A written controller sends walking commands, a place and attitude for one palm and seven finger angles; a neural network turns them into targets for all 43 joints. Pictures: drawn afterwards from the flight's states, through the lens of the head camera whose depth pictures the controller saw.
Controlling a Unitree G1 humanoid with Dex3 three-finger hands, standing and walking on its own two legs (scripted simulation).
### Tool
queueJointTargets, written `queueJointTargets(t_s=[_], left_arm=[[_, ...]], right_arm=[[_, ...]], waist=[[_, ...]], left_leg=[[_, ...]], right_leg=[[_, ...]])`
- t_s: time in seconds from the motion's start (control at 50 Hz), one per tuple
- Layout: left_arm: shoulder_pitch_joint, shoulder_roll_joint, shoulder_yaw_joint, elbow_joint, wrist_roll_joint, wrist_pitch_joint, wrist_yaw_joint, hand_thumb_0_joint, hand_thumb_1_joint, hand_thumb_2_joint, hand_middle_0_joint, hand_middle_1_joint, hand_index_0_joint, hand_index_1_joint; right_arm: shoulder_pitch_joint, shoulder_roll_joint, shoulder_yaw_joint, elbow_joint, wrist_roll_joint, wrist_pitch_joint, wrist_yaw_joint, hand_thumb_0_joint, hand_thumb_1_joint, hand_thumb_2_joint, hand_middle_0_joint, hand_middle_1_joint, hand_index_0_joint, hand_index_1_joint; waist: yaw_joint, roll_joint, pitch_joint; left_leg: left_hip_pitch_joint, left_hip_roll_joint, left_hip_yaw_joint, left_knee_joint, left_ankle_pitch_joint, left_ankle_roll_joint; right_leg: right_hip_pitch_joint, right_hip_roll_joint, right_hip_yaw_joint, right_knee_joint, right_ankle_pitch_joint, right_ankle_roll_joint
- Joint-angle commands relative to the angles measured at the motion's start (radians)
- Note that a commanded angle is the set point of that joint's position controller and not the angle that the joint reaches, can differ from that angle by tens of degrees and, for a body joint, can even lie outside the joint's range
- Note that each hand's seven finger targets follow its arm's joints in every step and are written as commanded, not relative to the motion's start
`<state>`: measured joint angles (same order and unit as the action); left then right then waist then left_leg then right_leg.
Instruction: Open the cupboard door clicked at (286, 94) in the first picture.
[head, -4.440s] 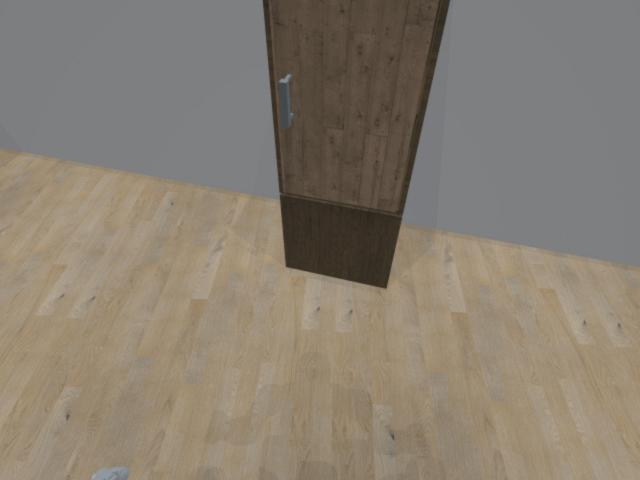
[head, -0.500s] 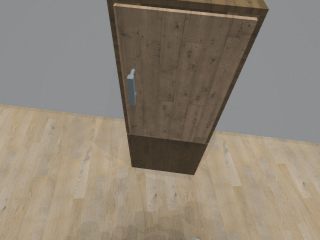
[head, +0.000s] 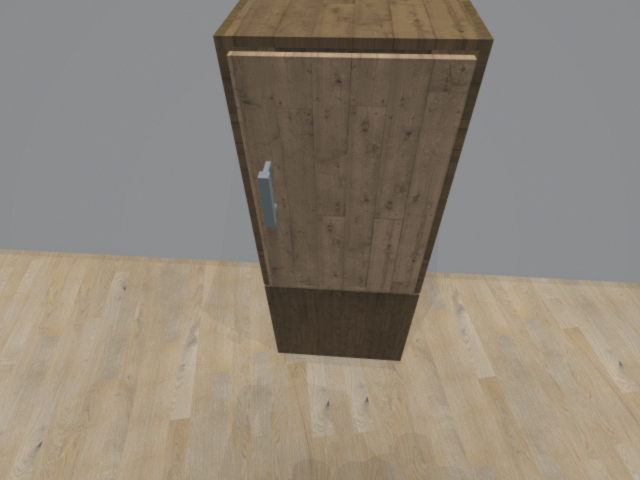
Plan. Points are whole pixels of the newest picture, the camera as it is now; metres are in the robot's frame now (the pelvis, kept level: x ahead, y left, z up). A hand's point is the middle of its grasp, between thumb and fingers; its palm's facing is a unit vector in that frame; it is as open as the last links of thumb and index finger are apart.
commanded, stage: come to a stop and stand still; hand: left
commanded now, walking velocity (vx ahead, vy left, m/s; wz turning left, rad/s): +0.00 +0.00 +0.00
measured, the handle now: (269, 194) +0.62 +0.13 -0.01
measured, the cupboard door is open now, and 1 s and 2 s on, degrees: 0 0 0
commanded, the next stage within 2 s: look again from close up in 0.38 s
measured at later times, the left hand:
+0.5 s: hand out of the picture -0.05 +0.13 -0.18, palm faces +0.05 -0.99 -0.16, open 7.4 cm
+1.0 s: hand out of the picture +0.04 +0.18 -0.18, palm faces +0.02 -0.98 -0.21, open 7.4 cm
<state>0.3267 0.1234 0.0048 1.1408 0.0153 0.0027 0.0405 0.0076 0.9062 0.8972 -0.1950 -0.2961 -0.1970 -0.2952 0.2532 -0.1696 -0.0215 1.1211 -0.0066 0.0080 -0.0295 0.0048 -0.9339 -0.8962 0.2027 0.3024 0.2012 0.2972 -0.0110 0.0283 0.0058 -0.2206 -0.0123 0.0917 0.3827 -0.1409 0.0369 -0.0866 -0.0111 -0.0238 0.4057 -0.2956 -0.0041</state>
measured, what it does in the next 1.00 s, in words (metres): stands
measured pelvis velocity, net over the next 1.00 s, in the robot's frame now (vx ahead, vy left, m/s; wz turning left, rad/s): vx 0.02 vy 0.00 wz -0.01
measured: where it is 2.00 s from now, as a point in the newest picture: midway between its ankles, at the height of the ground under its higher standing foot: outside the picture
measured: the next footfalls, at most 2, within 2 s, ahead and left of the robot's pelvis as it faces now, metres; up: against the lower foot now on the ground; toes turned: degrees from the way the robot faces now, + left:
left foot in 1.66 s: +0.14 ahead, +0.03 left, +0.00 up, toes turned +1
right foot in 1.98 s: +0.09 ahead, -0.18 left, +0.00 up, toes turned -5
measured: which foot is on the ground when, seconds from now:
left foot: down 0.00-1.00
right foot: down 0.00-1.00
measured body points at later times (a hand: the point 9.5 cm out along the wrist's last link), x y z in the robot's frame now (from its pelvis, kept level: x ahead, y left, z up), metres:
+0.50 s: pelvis -0.01 -0.02 +0.00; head +0.00 -0.02 +0.45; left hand -0.05 +0.18 -0.16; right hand -0.07 -0.22 -0.17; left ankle +0.04 +0.10 -0.74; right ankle -0.05 -0.11 -0.74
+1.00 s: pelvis +0.02 +0.00 -0.01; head +0.02 +0.01 +0.44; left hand +0.04 +0.23 -0.17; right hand +0.04 -0.23 -0.16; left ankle +0.04 +0.10 -0.74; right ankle -0.05 -0.11 -0.74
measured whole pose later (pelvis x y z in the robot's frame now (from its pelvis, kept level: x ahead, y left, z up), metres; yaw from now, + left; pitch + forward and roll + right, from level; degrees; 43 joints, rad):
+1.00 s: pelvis +0.02 +0.00 -0.01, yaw +0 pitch +0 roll +0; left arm 0.29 0.17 0.00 1.06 0.02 -0.02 0.05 0.01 0.91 0.90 -0.20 -0.30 -0.20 -0.30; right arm 0.26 -0.17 0.01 1.08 -0.02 -0.02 -0.03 0.02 -0.93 -0.90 0.20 0.30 0.20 0.30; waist -0.01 -0.01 0.00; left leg -0.28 -0.01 0.08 0.53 -0.25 0.04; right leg -0.13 -0.01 -0.02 0.50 -0.38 0.00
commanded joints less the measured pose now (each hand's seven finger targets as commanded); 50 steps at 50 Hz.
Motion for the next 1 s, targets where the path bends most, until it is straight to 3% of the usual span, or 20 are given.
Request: queueJointTargets(t_s=[0.0, 0.08, 0.18, 0.34, 0.44, 0.46, 0.48, 0.5, 0.52, 0.54, 0.58, 0.64, 0.66, 0.72, 0.98], left_arm=[[0.031, 0.101, 0.006, -0.030, -0.008, -0.012, 0.006, 0.000, 0.900, 0.900, -0.200, -0.300, -0.200, -0.300], [0.048, 0.098, 0.009, -0.027, -0.007, -0.005, 0.005, 0.000, 0.900, 0.900, -0.200, -0.300, -0.200, -0.300], [0.059, 0.091, 0.014, -0.027, -0.009, -0.003, 0.003, 0.000, 0.900, 0.900, -0.200, -0.300, -0.200, -0.300], [0.077, 0.067, 0.013, -0.024, -0.011, -0.009, 0.003, 0.000, 0.900, 0.900, -0.200, -0.300, -0.200, -0.300], [0.094, 0.056, 0.011, -0.014, -0.011, -0.012, 0.004, 0.000, 0.900, 0.900, -0.200, -0.300, -0.200, -0.300], [0.155, 0.088, -0.004, -0.012, 0.016, -0.053, 0.034, 0.000, 0.900, 0.900, -0.200, -0.300, -0.200, -0.300], [0.087, 0.132, 0.002, -0.065, 0.010, -0.062, 0.028, 0.000, 0.900, 0.900, -0.200, -0.300, -0.200, -0.300], [0.046, 0.121, 0.002, -0.085, 0.007, -0.058, 0.019, 0.000, 0.900, 0.900, -0.200, -0.300, -0.200, -0.300], [0.032, 0.120, 0.004, -0.092, 0.004, -0.060, 0.020, 0.000, 0.900, 0.900, -0.200, -0.300, -0.200, -0.300], [0.032, 0.117, 0.009, -0.103, 0.004, -0.066, 0.019, 0.000, 0.900, 0.900, -0.200, -0.300, -0.200, -0.300], [0.055, 0.094, 0.008, -0.099, -0.001, -0.061, 0.018, 0.000, 0.900, 0.900, -0.200, -0.300, -0.200, -0.300], [0.078, 0.077, 0.005, -0.090, 0.001, -0.047, 0.014, 0.000, 0.900, 0.900, -0.200, -0.300, -0.200, -0.300], [0.087, 0.080, 0.005, -0.088, 0.000, -0.044, 0.013, 0.000, 0.900, 0.900, -0.200, -0.300, -0.200, -0.300], [0.089, 0.085, 0.005, -0.089, 0.001, -0.040, 0.014, 0.000, 0.900, 0.900, -0.200, -0.300, -0.200, -0.300], [0.047, 0.154, 0.016, -0.110, 0.003, -0.029, 0.008, 0.000, 0.900, 0.900, -0.200, -0.300, -0.200, -0.300]], right_arm=[[0.060, -0.066, -0.005, -0.004, 0.001, -0.013, 0.000, 0.000, -0.900, -0.900, 0.200, 0.300, 0.200, 0.300], [0.080, -0.049, 0.000, 0.015, -0.003, -0.004, -0.001, 0.000, -0.900, -0.900, 0.200, 0.300, 0.200, 0.300], [0.114, -0.031, 0.002, 0.026, -0.006, -0.001, -0.004, 0.000, -0.900, -0.900, 0.200, 0.300, 0.200, 0.300], [0.146, -0.014, 0.002, 0.035, -0.006, -0.007, -0.009, 0.000, -0.900, -0.900, 0.200, 0.300, 0.200, 0.300], [0.148, -0.013, 0.004, 0.036, -0.003, -0.015, -0.013, 0.000, -0.900, -0.900, 0.200, 0.300, 0.200, 0.300], [0.006, -0.046, 0.016, -0.049, -0.004, -0.037, 0.008, 0.000, -0.900, -0.900, 0.200, 0.300, 0.200, 0.300], [0.095, -0.002, 0.010, -0.076, -0.005, -0.024, 0.017, 0.000, -0.900, -0.900, 0.200, 0.300, 0.200, 0.300], [0.116, -0.001, 0.006, -0.054, -0.012, -0.015, 0.020, 0.000, -0.900, -0.900, 0.200, 0.300, 0.200, 0.300], [0.146, -0.006, 0.008, -0.054, -0.013, -0.016, 0.023, 0.000, -0.900, -0.900, 0.200, 0.300, 0.200, 0.300], [0.168, -0.005, 0.010, -0.060, -0.017, -0.023, 0.025, 0.000, -0.900, -0.900, 0.200, 0.300, 0.200, 0.300], [0.169, -0.021, 0.013, -0.072, -0.014, -0.040, 0.017, 0.000, -0.900, -0.900, 0.200, 0.300, 0.200, 0.300], [0.131, -0.038, 0.015, -0.087, -0.010, -0.043, 0.007, 0.000, -0.900, -0.900, 0.200, 0.300, 0.200, 0.300], [0.115, -0.044, 0.015, -0.091, -0.010, -0.043, 0.007, 0.000, -0.900, -0.900, 0.200, 0.300, 0.200, 0.300], [0.107, -0.059, 0.013, -0.085, -0.008, -0.047, 0.003, 0.000, -0.900, -0.900, 0.200, 0.300, 0.200, 0.300], [0.038, -0.111, 0.007, -0.083, -0.007, -0.052, -0.003, 0.000, -0.900, -0.900, 0.200, 0.300, 0.200, 0.300]], waist=[[-0.009, -0.109, 0.105], [-0.005, -0.040, 0.149], [-0.001, -0.027, 0.160], [0.001, -0.038, 0.124], [0.006, -0.027, 0.098], [0.061, -0.069, 0.157], [-0.030, -0.094, 0.098], [-0.036, -0.032, 0.109], [-0.054, -0.049, 0.080], [-0.052, 0.013, 0.040], [-0.029, 0.020, -0.001], [0.001, 0.024, 0.060], [0.009, -0.011, 0.070], [0.011, -0.072, 0.071], [0.018, -0.004, 0.007]], left_leg=[[0.083, 0.110, -0.129, -0.068, -0.012, -0.015], [0.049, 0.099, -0.128, -0.071, -0.089, -0.020], [0.012, 0.096, -0.128, -0.061, -0.123, -0.023], [0.023, 0.102, -0.132, -0.036, -0.077, -0.022], [0.030, 0.113, -0.139, -0.042, -0.025, -0.018], [-0.094, 0.093, -0.106, 0.201, -0.012, -0.043], [-0.076, 0.075, -0.102, 0.220, -0.163, -0.034], [-0.048, 0.070, -0.088, 0.229, -0.159, -0.032], [-0.050, 0.068, -0.089, 0.223, -0.121, -0.033], [-0.026, 0.068, -0.089, 0.197, -0.061, -0.027], [-0.018, 0.094, -0.127, 0.130, 0.016, -0.007], [-0.091, 0.112, -0.166, 0.081, 0.011, 0.020], [-0.089, 0.113, -0.166, 0.073, 0.015, 0.021], [-0.059, 0.114, -0.161, 0.067, 0.061, 0.023], [0.031, 0.122, -0.143, 0.059, 0.183, 0.025]], right_leg=[[-0.184, -0.108, 0.103, -0.135, 0.030, -0.025], [-0.219, -0.100, 0.110, -0.152, -0.072, -0.030], [-0.227, -0.097, 0.109, -0.156, -0.126, -0.035], [-0.212, -0.091, 0.106, -0.142, -0.087, -0.042], [-0.171, -0.084, 0.094, -0.119, 0.011, -0.039], [-0.189, -0.137, 0.178, -0.131, 0.382, -0.011], [-0.219, -0.193, 0.182, -0.155, 0.132, -0.056], [-0.271, -0.175, 0.172, -0.170, -0.077, -0.084], [-0.267, -0.148, 0.165, -0.151, -0.114, -0.098], [-0.230, -0.133, 0.122, -0.095, -0.024, -0.098], [-0.177, -0.081, 0.087, -0.008, 0.038, -0.080], [-0.152, -0.054, 0.063, 0.021, 0.028, -0.063], [-0.157, -0.051, 0.065, 0.026, 0.036, -0.059], [-0.154, -0.057, 0.066, 0.026, 0.084, -0.049], [-0.118, -0.073, 0.070, 0.026, 0.174, -0.034]])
